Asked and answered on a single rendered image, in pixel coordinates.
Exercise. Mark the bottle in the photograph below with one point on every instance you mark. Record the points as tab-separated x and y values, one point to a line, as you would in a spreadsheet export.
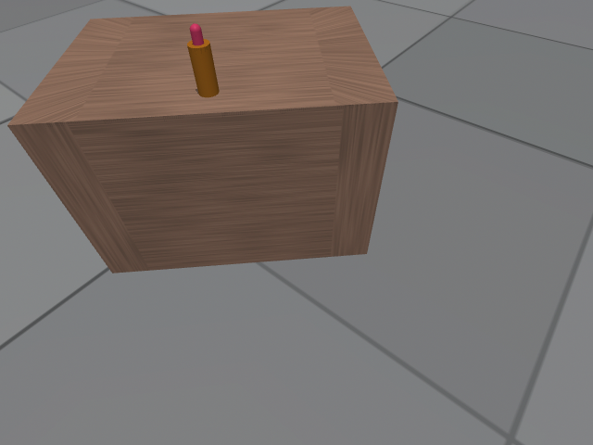
202	63

